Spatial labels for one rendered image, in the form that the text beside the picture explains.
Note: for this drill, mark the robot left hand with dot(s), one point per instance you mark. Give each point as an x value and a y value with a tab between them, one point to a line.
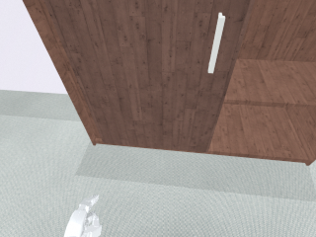
78	224

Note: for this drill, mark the wardrobe door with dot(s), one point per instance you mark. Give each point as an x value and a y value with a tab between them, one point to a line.
65	61
142	65

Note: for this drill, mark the handle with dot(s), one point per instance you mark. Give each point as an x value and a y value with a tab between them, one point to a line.
216	42

